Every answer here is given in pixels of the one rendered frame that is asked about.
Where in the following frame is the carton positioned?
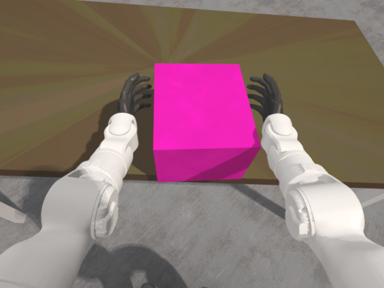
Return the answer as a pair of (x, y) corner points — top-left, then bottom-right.
(153, 64), (261, 182)

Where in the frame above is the robot left hand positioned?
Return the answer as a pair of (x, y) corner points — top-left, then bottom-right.
(116, 73), (152, 116)

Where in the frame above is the robot right upper arm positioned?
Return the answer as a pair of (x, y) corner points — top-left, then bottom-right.
(285, 182), (384, 288)

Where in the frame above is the table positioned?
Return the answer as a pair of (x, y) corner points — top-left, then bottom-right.
(0, 0), (384, 223)

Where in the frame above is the robot left upper arm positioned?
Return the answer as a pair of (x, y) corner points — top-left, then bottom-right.
(0, 176), (118, 288)

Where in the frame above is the right robot forearm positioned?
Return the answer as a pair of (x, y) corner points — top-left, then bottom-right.
(261, 113), (365, 230)

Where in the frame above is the left robot forearm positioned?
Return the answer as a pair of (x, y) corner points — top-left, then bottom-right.
(41, 113), (139, 226)

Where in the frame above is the robot right hand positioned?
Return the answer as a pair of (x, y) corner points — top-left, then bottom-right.
(247, 73), (284, 123)

